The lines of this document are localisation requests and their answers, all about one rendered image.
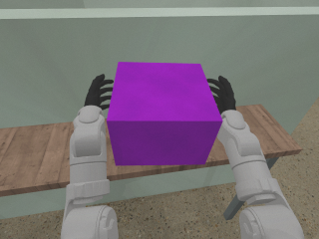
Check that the robot right upper arm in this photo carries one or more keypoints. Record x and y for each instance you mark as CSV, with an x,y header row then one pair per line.
x,y
269,222

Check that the table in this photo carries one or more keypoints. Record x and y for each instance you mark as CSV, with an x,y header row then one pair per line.
x,y
37,157

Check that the carton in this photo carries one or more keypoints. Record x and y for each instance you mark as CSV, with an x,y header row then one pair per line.
x,y
162,114

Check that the left robot hand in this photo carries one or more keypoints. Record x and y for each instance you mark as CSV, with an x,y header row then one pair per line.
x,y
93,97

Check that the right robot hand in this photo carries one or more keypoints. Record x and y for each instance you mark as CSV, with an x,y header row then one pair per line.
x,y
225,100

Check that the robot left upper arm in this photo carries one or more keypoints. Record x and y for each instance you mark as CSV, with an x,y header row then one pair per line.
x,y
92,222

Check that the robot left forearm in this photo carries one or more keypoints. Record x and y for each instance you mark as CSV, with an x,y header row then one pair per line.
x,y
87,160

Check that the robot right forearm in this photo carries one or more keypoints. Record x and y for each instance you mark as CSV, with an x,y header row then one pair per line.
x,y
254,183

